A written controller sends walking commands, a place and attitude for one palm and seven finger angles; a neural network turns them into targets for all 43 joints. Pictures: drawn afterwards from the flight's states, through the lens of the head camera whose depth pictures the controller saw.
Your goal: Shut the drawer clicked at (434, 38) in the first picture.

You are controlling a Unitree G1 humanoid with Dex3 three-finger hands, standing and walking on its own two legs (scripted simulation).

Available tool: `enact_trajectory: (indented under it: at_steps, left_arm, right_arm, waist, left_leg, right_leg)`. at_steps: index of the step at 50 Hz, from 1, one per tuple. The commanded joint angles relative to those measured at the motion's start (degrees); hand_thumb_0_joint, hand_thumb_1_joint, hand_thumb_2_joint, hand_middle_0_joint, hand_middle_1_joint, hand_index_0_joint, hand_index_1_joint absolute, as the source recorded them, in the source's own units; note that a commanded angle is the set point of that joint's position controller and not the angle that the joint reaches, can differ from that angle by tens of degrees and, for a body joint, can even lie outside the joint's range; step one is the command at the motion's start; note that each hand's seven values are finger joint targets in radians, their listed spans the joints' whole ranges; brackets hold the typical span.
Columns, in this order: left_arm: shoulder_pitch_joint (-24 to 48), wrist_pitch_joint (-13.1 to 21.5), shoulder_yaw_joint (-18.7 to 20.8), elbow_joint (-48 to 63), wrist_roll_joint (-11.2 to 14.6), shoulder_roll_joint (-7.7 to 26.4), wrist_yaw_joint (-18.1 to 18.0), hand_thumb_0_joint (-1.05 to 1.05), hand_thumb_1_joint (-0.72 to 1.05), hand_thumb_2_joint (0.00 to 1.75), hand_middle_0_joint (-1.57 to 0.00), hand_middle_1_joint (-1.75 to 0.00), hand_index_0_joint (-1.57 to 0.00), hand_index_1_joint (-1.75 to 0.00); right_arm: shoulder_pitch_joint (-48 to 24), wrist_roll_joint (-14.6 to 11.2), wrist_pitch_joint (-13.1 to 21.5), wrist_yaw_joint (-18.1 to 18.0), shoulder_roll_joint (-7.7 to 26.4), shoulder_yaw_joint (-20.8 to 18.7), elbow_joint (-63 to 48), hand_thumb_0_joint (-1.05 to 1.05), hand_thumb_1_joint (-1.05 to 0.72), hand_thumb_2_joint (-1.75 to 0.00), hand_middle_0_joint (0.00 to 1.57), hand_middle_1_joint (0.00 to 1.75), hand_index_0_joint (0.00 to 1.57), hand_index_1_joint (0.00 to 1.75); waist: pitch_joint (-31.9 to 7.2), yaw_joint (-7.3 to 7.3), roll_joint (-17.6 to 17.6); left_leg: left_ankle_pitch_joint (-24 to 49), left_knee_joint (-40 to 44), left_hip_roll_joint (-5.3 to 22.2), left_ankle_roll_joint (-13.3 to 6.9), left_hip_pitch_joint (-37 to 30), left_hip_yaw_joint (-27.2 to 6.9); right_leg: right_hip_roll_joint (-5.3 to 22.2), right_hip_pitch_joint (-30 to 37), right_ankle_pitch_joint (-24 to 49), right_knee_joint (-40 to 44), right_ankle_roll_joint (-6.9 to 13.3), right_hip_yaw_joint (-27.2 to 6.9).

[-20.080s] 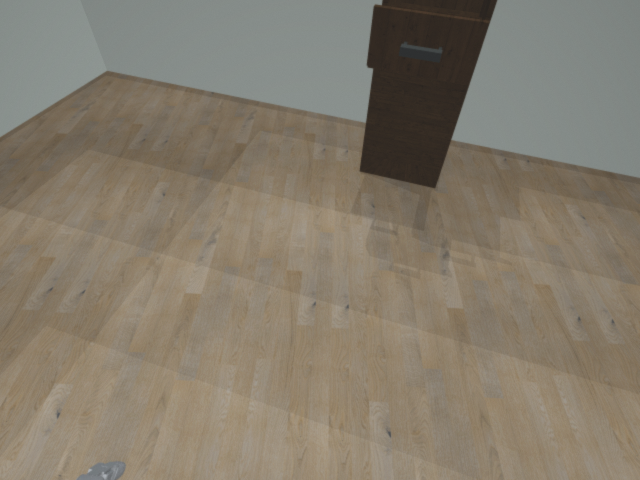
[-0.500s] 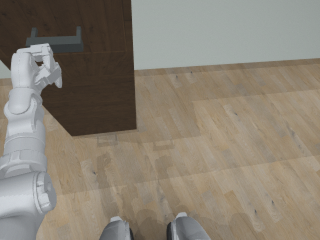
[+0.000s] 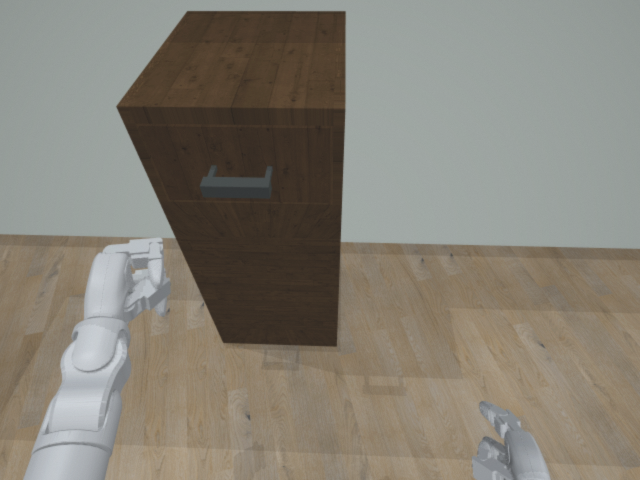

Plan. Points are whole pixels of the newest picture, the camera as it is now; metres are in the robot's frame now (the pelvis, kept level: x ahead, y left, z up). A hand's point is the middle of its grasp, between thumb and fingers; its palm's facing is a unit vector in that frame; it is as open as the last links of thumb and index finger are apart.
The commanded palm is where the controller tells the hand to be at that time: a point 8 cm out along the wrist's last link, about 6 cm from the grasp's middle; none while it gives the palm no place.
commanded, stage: draw the hand back to the body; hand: left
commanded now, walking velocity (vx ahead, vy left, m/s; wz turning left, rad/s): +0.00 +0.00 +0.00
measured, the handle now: (238, 179) +0.62 +0.19 +0.00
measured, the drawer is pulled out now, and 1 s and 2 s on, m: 0.00 0.00 0.00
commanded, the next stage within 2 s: step back with the hand held close in 0.70 s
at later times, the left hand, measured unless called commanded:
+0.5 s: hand (60, 379) +0.18 +0.23 +0.16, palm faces +0.39 -0.84 -0.37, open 3.3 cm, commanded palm +0.12 +0.27 +0.19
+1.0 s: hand (34, 397) +0.16 +0.24 +0.17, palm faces +0.37 -0.81 -0.44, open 3.3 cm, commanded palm +0.10 +0.28 +0.19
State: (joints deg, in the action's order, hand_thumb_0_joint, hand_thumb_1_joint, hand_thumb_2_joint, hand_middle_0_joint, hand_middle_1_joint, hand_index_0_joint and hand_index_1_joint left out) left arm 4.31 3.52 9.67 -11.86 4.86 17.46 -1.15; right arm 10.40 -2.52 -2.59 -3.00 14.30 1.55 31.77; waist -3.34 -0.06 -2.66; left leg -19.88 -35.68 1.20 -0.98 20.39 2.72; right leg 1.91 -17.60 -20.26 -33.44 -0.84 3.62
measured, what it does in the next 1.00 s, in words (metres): stands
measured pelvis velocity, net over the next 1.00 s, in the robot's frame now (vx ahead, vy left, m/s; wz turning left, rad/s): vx -0.03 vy -0.01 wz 0.02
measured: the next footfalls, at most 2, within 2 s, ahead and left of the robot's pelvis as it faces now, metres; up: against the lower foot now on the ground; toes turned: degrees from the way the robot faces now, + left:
right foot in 1.76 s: -0.11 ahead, -0.11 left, +0.00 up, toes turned +6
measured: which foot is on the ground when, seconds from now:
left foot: down 0.00-1.00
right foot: down 0.00-1.00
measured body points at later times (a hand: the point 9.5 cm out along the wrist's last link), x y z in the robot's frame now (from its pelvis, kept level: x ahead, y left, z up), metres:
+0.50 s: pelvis -0.01 -0.01 +0.02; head -0.04 -0.04 +0.46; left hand +0.15 +0.27 +0.18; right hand +0.17 -0.23 -0.07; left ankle -0.02 +0.11 -0.73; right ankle -0.04 -0.13 -0.73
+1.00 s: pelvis -0.03 -0.01 +0.01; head -0.02 -0.02 +0.46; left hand +0.13 +0.28 +0.19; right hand +0.16 -0.23 -0.07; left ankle -0.02 +0.11 -0.73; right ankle -0.04 -0.13 -0.73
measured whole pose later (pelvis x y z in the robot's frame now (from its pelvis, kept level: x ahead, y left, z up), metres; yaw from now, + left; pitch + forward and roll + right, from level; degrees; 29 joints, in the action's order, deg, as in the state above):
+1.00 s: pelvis -0.03 -0.01 +0.01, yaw +1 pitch -1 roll -1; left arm -32.8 9.1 19.2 27.9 3.0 19.4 -5.7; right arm 10.0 0.5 2.1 -4.1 13.0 0.8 32.9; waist 1.4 0.7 -3.2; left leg -13.0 -26.2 1.3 -0.5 11.9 1.5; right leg 1.2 -8.1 -13.2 -22.7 -0.4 5.0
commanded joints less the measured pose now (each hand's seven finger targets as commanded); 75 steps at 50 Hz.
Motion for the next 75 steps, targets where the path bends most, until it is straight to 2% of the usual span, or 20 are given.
enact_trajectory:
  at_steps: [1,3,6,8,16,19,26,31,33,41,42,43,45,46,49,55,60,69,71,75]
  left_arm:
    - [11.88,2.24,4.76,20.29,-0.68,11.5,-4.5,0.0,0.9,0.9,-1.4,-1.6,-1.4,-1.6]
    - [9.58,2.09,3.65,22.66,-0.76,9.7,-4.97,0.0,0.9,0.9,-1.4,-1.6,-1.4,-1.6]
    - [3.58,1.83,4.65,25.13,-0.71,9.91,-5.08,0.0,0.9,0.9,-1.4,-1.6,-1.4,-1.6]
    - [-1.03,1.85,4.79,27.04,-0.45,8.89,-4.95,0.0,0.9,0.9,-1.4,-1.6,-1.4,-1.6]
    - [-15.79,2.9,9.98,38.84,-0.36,11.12,-5.14,0.0,0.9,0.9,-1.4,-1.6,-1.4,-1.6]
    - [-20.06,3.73,10.24,44.18,-0.45,10.43,-5.28,0.0,0.9,0.9,-1.4,-1.6,-1.4,-1.6]
    - [-33.0,5.37,13.75,50.44,-0.53,11.48,-5.55,0.0,0.9,0.9,-1.4,-1.6,-1.4,-1.6]
    - [-28.68,5.68,11.72,47.02,-1.02,9.4,-5.79,0.0,0.9,0.9,-1.4,-1.6,-1.4,-1.6]
    - [-27.88,6.1,12.03,47.61,-1.06,9.87,-6.07,0.0,0.9,0.9,-1.4,-1.6,-1.4,-1.6]
    - [-29.24,6.08,13.18,49.31,-1.14,10.74,-6.16,0.0,0.9,0.9,-1.4,-1.6,-1.4,-1.6]
    - [-25.13,8.11,19.46,53.4,-1.42,16.38,-6.35,0.0,0.9,0.9,-1.4,-1.6,-1.4,-1.6]
    - [-30.67,8.07,17.04,47.5,-1.57,12.6,-5.88,0.0,0.9,0.9,-1.4,-1.6,-1.4,-1.6]
    - [-34.44,8.52,14.79,49.04,-1.68,10.44,-5.51,0.0,0.9,0.9,-1.4,-1.6,-1.4,-1.6]
    - [-35.37,9.1,15.4,50.45,-1.65,10.95,-5.53,0.0,0.9,0.9,-1.4,-1.6,-1.4,-1.6]
    - [-38.75,9.69,15.98,52.96,-1.46,11.41,-5.66,0.0,0.9,0.9,-1.4,-1.6,-1.4,-1.6]
    - [-41.4,9.71,17.74,55.09,-0.94,12.99,-6.13,0.0,0.9,0.9,-1.4,-1.6,-1.4,-1.6]
    - [-41.76,10.07,17.92,56.0,-1.14,13.31,-6.61,0.0,0.9,0.9,-1.4,-1.6,-1.4,-1.6]
    - [-41.55,12.02,18.75,57.4,-1.93,13.29,-7.28,0.0,0.9,0.9,-1.4,-1.6,-1.4,-1.6]
    - [-41.15,12.31,19.35,57.35,-1.86,14.11,-7.57,0.0,0.9,0.9,-1.4,-1.6,-1.4,-1.6]
    - [-39.27,13.07,17.46,57.33,-1.72,13.45,-8.68,0.0,0.9,0.9,-1.4,-1.6,-1.4,-1.6]
  right_arm:
    - [-4.68,0.27,3.46,-1.36,6.24,-1.72,-7.37,0.0,-0.9,-0.9,0.2,0.3,0.2,0.3]
    - [-5.55,0.58,4.21,-1.41,5.75,-1.26,-7.19,0.0,-0.9,-0.9,0.2,0.3,0.2,0.3]
    - [-6.5,1.02,5.11,-1.41,5.92,-1.29,-6.9,0.0,-0.9,-0.9,0.2,0.3,0.2,0.3]
    - [-7.11,1.17,5.41,-1.24,5.35,-1.0,-6.86,0.0,-0.9,-0.9,0.2,0.3,0.2,0.3]
    - [-8.53,2.06,7.07,-1.08,4.78,-1.58,-6.73,0.0,-0.9,-0.9,0.2,0.3,0.2,0.3]
    - [-8.66,2.09,8.15,-1.09,4.32,-1.72,-6.79,0.0,-0.9,-0.9,0.2,0.3,0.2,0.3]
    - [-8.35,1.98,10.78,-1.57,3.94,-2.37,-6.78,0.0,-0.9,-0.9,0.2,0.3,0.2,0.3]
    - [-7.33,2.04,11.64,-2.25,4.45,-2.55,-5.35,0.0,-0.9,-0.9,0.2,0.3,0.2,0.3]
    - [-7.27,2.2,12.04,-2.49,4.34,-2.5,-5.42,0.0,-0.9,-0.9,0.2,0.3,0.2,0.3]
    - [-7.73,2.54,13.14,-2.63,4.04,-2.19,-5.31,0.0,-0.9,-0.9,0.2,0.3,0.2,0.3]
    - [-6.8,2.65,11.1,-2.02,5.12,-2.26,-7.06,0.0,-0.9,-0.9,0.2,0.3,0.2,0.3]
    - [-6.28,2.66,9.76,-1.88,3.9,-2.39,-5.93,0.0,-0.9,-0.9,0.2,0.3,0.2,0.3]
    - [-6.43,2.74,8.13,-1.52,4.43,-2.81,-7.11,0.0,-0.9,-0.9,0.2,0.3,0.2,0.3]
    - [-6.64,2.96,7.76,-1.65,4.63,-3.04,-7.55,0.0,-0.9,-0.9,0.2,0.3,0.2,0.3]
    - [-5.84,2.93,6.37,-1.61,5.04,-3.58,-8.54,0.0,-0.9,-0.9,0.2,0.3,0.2,0.3]
    - [-5.84,2.32,4.78,-2.03,4.79,-4.5,-9.83,0.0,-0.9,-0.9,0.2,0.3,0.2,0.3]
    - [-5.88,2.25,4.97,-2.34,5.09,-4.68,-10.11,0.0,-0.9,-0.9,0.2,0.3,0.2,0.3]
    - [-5.55,2.24,6.99,-2.52,5.53,-4.69,-10.42,0.0,-0.9,-0.9,0.2,0.3,0.2,0.3]
    - [-5.19,2.4,7.39,-2.53,5.43,-4.85,-9.83,0.0,-0.9,-0.9,0.2,0.3,0.2,0.3]
    - [-3.97,2.39,7.81,-2.66,4.94,-4.81,-7.8,0.0,-0.9,-0.9,0.2,0.3,0.2,0.3]
  waist:
    - [-9.88,0.07,0.13]
    - [-7.8,0.22,-1.71]
    - [-5.6,1.1,1.0]
    - [-3.83,1.46,0.22]
    - [-1.68,2.82,1.12]
    - [-0.7,2.84,-1.04]
    - [2.08,3.89,0.73]
    - [5.96,2.71,1.97]
    - [3.78,3.05,0.71]
    - [2.58,4.08,-1.15]
    - [8.75,1.3,1.72]
    - [7.89,1.16,4.63]
    - [5.0,0.78,2.74]
    - [3.49,0.85,0.13]
    - [-2.48,0.72,-1.66]
    - [-6.05,0.7,1.26]
    - [-4.79,0.71,-0.85]
    - [-1.65,0.14,-0.75]
    - [-1.3,-0.1,1.64]
    - [-0.42,-0.89,5.82]
  left_leg:
    - [19.91,8.78,-0.51,-0.67,-13.09,-1.91]
    - [19.28,10.67,-0.61,-0.48,-14.68,-1.88]
    - [19.0,12.52,-0.56,-0.59,-15.63,-1.87]
    - [18.68,13.65,-0.67,-0.53,-15.93,-1.74]
    - [18.26,14.7,-0.9,-0.76,-16.83,-1.29]
    - [17.87,14.64,-0.81,-0.77,-16.93,-1.33]
    - [15.13,14.28,-0.76,-0.73,-16.15,-1.29]
    - [11.33,14.84,-0.84,-0.93,-15.91,-1.59]
    - [10.76,15.06,-0.87,-1.06,-16.48,-1.85]
    - [13.4,15.11,-1.02,-0.56,-16.34,-2.17]
    - [11.69,13.03,0.29,-1.65,-10.15,-3.19]
    - [12.02,12.07,0.35,-1.49,-10.16,-3.4]
    - [14.13,11.49,0.8,-1.41,-10.42,-3.26]
    - [16.65,12.04,0.7,-1.31,-10.3,-3.35]
    - [25.02,12.22,1.64,-1.28,-10.67,-4.07]
    - [30.84,11.56,2.74,-1.16,-9.52,-4.81]
    - [24.06,13.63,3.65,-1.6,-4.4,-6.16]
    - [-1.55,15.66,3.85,-2.64,8.65,-7.74]
    - [-2.6,12.62,2.38,-1.98,6.73,-6.86]
    - [0.14,1.62,-0.51,0.21,-4.88,-3.94]
  right_leg:
    - [-1.75,7.88,20.9,7.2,2.26,-0.8]
    - [-1.67,8.69,20.09,8.69,2.28,-0.74]
    - [-1.89,10.22,19.49,10.85,2.15,-0.79]
    - [-1.7,11.37,19.31,11.73,2.12,-0.76]
    - [-1.63,13.09,18.64,14.6,1.78,-1.16]
    - [-1.41,12.66,17.93,14.58,1.67,-1.16]
    - [-1.88,10.82,14.42,16.61,1.53,-1.4]
    - [-1.75,7.88,9.21,17.95,1.32,-1.4]
    - [-1.27,9.1,8.38,17.23,1.37,-1.48]
    - [-1.53,11.47,11.61,16.7,1.77,-1.61]
    - [1.66,5.32,12.71,19.33,1.18,-5.25]
    - [2.57,5.12,11.71,19.36,1.16,-4.06]
    - [2.95,5.29,13.37,17.66,1.09,-3.44]
    - [2.62,6.4,15.84,16.28,1.12,-2.89]
    - [1.87,9.91,21.5,11.75,0.69,-1.73]
    - [1.12,10.87,26.03,8.1,0.0,-1.32]
    - [0.39,10.58,20.16,6.32,-0.18,-1.59]
    - [0.65,11.6,9.61,6.11,0.12,-4.07]
    - [2.17,7.56,5.03,10.22,0.77,-5.87]
    - [7.06,-8.16,-6.1,17.43,3.28,-6.96]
